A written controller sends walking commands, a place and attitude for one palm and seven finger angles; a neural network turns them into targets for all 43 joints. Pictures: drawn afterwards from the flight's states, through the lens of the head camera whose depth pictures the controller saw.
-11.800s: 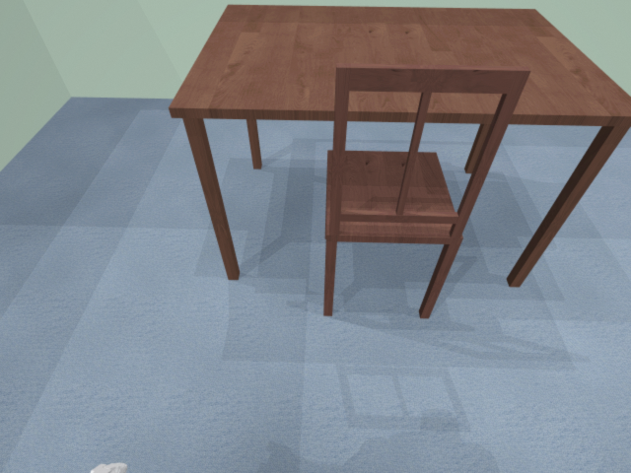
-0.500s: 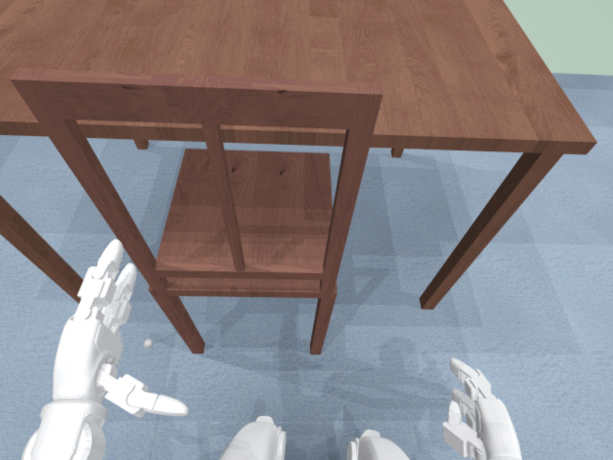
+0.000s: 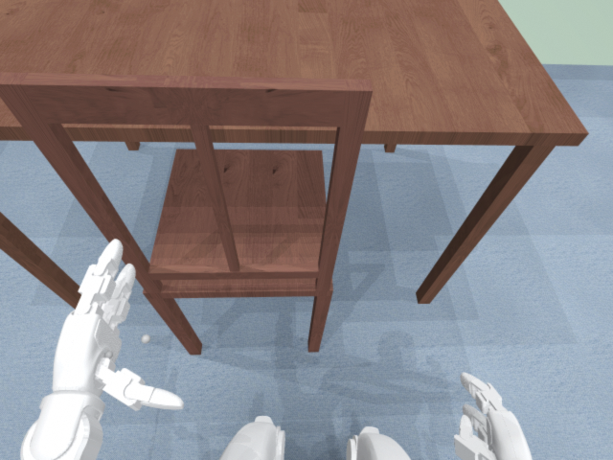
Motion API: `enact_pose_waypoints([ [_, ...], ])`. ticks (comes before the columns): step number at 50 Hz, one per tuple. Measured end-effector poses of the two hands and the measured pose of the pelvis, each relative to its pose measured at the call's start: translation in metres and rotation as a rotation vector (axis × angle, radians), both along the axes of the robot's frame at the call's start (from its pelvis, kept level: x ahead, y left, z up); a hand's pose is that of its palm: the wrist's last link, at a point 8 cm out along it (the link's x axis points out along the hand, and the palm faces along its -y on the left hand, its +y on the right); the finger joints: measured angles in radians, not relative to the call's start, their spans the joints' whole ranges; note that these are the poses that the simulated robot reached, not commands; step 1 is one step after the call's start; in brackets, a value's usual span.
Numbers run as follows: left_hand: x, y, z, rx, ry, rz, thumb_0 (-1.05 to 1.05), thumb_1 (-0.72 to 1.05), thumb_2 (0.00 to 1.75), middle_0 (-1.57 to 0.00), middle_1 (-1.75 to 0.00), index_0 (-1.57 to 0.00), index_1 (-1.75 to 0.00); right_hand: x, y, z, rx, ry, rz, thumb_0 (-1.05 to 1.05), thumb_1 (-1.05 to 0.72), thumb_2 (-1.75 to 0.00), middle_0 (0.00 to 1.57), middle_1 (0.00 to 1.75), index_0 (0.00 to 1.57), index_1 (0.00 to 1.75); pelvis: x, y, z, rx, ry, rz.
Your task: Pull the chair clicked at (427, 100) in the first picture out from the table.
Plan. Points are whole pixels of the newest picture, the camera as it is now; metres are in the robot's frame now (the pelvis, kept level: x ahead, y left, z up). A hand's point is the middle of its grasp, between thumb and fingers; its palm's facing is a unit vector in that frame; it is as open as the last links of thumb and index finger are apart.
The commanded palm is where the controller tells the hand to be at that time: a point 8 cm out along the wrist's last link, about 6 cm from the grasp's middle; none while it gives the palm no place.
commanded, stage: raise the hand toward the chair's back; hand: left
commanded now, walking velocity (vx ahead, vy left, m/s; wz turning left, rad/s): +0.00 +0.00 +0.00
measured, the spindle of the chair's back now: (221, 213) +0.45 +0.16 +0.01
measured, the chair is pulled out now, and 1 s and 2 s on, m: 0.00 0.00 0.00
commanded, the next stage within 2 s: aim the fingers beside a spindle in 0.06 s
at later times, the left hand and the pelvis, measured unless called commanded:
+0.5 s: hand (169, 323) +0.27 +0.18 +0.04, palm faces +0.11 -0.99 -0.05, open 16.9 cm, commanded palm +0.24 +0.24 +0.04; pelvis +0.01 -0.03 +0.00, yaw +0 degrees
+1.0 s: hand (193, 327) +0.28 +0.16 +0.00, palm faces +0.07 -1.00 -0.01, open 16.9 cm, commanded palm +0.25 +0.21 +0.02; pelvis +0.00 -0.02 -0.02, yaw +0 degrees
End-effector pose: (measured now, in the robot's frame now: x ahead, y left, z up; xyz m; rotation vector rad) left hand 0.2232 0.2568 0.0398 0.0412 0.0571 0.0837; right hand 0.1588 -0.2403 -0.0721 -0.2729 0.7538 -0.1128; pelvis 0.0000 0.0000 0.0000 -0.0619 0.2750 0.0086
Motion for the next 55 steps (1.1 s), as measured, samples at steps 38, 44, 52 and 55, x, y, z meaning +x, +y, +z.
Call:
enact_pose_waypoints([
  [38,0.024,-0.032,-0.022,-0.020,-0.002,-0.002,-0.02,-0.50,0.30,-0.06,-0.08,-0.06,-0.08,0.004,-0.032,-0.022,-0.006,0.043,-0.020,0.01,-0.90,-0.90,0.20,0.30,0.20,0.30,0.008,-0.025,-0.012,0.019,0.049,-0.009],
  [44,0.033,-0.036,-0.016,-0.011,-0.064,-0.003,-0.01,-0.50,0.30,-0.06,-0.08,-0.06,-0.08,0.004,-0.026,-0.026,0.008,0.049,-0.012,0.01,-0.90,-0.90,0.20,0.30,0.20,0.30,0.007,-0.023,-0.016,0.020,0.059,-0.011],
  [52,0.026,-0.044,-0.033,-0.034,0.012,-0.011,-0.01,-0.50,0.30,-0.06,-0.08,-0.06,-0.08,0.004,-0.019,-0.029,0.020,0.044,-0.007,0.01,-0.90,-0.90,0.20,0.30,0.20,0.30,0.003,-0.018,-0.019,0.019,0.062,-0.013],
  [55,0.025,-0.050,-0.026,-0.031,-0.042,-0.006,-0.02,-0.50,0.30,-0.06,-0.08,-0.06,-0.08,0.005,-0.016,-0.031,0.018,0.044,0.003,0.01,-0.90,-0.90,0.20,0.30,0.20,0.30,0.002,-0.017,-0.020,0.018,0.063,-0.013],
])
